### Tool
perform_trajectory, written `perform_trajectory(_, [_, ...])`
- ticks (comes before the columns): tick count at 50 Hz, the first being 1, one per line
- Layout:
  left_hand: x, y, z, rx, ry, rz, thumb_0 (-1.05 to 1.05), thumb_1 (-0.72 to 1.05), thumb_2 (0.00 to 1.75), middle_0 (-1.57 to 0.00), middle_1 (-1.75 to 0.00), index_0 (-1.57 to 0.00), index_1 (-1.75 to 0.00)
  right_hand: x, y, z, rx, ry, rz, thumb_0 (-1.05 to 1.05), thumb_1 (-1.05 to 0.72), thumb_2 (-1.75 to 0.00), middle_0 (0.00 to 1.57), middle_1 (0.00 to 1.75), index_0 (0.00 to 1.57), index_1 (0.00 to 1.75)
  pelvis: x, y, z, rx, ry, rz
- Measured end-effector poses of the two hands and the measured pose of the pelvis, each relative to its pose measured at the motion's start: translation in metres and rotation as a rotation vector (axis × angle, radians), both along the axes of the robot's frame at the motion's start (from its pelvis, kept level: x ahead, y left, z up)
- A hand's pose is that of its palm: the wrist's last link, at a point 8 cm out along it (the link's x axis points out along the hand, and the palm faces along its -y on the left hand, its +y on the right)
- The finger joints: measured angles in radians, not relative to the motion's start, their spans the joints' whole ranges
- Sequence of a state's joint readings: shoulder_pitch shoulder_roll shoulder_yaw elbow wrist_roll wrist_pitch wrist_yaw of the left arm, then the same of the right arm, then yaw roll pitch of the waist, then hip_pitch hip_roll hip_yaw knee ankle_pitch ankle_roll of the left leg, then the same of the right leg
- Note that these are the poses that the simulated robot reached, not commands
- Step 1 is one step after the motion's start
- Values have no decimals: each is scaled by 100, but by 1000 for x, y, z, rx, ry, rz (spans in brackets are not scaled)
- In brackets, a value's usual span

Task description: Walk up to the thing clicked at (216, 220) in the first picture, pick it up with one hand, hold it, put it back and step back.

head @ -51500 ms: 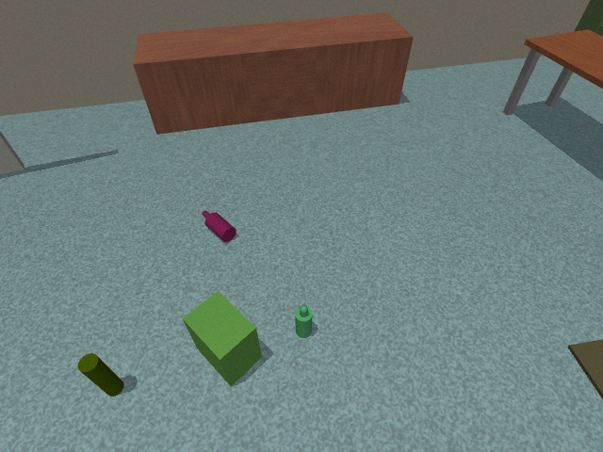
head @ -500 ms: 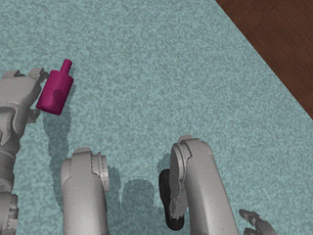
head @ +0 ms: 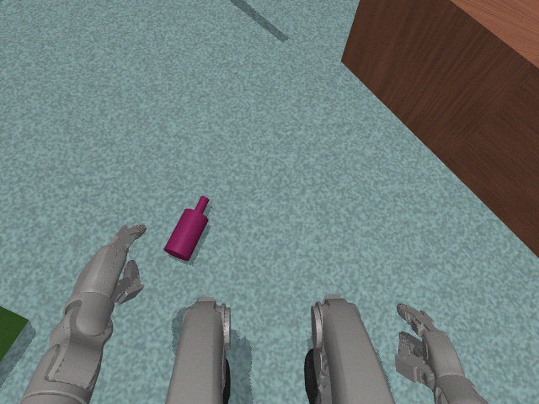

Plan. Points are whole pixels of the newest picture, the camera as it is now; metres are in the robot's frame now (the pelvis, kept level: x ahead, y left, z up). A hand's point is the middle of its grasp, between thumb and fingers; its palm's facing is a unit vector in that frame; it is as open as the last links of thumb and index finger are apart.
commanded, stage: home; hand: left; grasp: from above
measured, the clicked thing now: (191, 225) +0.55 +0.21 -0.48
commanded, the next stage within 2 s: none
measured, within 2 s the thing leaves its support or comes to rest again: neither
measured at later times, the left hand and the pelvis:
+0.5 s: hand (93, 313) +0.25 +0.18 +0.12, palm faces +0.10 -0.97 -0.21, open 7.4 cm; pelvis +0.07 -0.01 +0.18, yaw +3 degrees
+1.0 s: hand (64, 337) +0.23 +0.18 +0.15, palm faces +0.11 -0.98 -0.19, open 7.4 cm; pelvis +0.08 -0.01 +0.20, yaw +4 degrees
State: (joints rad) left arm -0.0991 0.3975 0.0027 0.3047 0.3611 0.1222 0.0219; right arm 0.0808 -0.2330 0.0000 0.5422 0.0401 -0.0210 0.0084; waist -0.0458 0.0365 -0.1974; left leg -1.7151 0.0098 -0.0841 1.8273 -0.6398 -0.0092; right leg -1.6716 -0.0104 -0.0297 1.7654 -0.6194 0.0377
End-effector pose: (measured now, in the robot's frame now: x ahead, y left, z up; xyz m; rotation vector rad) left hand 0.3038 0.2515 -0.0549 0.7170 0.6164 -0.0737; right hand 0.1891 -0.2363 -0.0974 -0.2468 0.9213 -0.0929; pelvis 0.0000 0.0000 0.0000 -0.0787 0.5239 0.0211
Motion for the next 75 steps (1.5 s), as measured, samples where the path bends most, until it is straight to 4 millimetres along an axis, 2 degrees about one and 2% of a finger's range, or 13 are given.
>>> perform_trajectory(9, [-43, -13, 70, -201, 94, 220, 1, 89, 91, -21, -32, -21, -32, 7, -9, 83, -24, -92, -59, 1, -90, -90, 20, 30, 20, 30, 19, -6, 71, 17, -83, 8])
perform_trajectory(17, [-64, -23, 134, -332, 131, 384, 1, 90, 90, -21, -31, -21, -30, 13, -14, 155, -64, -153, -89, 1, -90, -90, 20, 30, 20, 30, 42, -10, 132, 26, -173, 23])
perform_trajectory(24, [-75, -26, 190, -406, 132, 463, 1, 90, 90, -21, -30, -20, -30, 23, -11, 204, -79, -222, -108, 2, -90, -90, 20, 30, 20, 30, 63, -10, 173, 31, -256, 35])
perform_trajectory(29, [-84, -25, 221, -418, 115, 474, 1, 91, 90, -20, -30, -20, -30, 35, -7, 227, -74, -287, -103, 2, -90, -90, 20, 30, 20, 30, 75, -8, 191, 36, -301, 41])
perform_trajectory(35, [-94, -21, 235, -420, 114, 478, 1, 91, 90, -20, -30, -20, -30, 52, -1, 241, -64, -349, -74, 2, -90, -90, 20, 30, 20, 30, 80, -7, 199, 43, -334, 47])
perform_trajectory(43, [-100, -21, 230, -431, 131, 486, 1, 90, 90, -20, -30, -20, -30, 64, 1, 247, -69, -384, -32, 2, -90, -90, 20, 30, 21, 30, 80, -8, 200, 48, -349, 52])
perform_trajectory(62, [-97, -24, 231, -426, 127, 464, 1, 91, 90, -20, -30, -20, -30, 44, -5, 238, -77, -329, -55, 2, -90, -90, 20, 30, 21, 30, 77, -9, 199, 48, -352, 45])
perform_trajectory(75, [-96, -26, 231, -428, 125, 464, 1, 91, 90, -20, -30, -20, -30, 47, -6, 237, -78, -342, -59, 2, -90, -90, 20, 30, 21, 30, 78, -9, 198, 48, -348, 43])
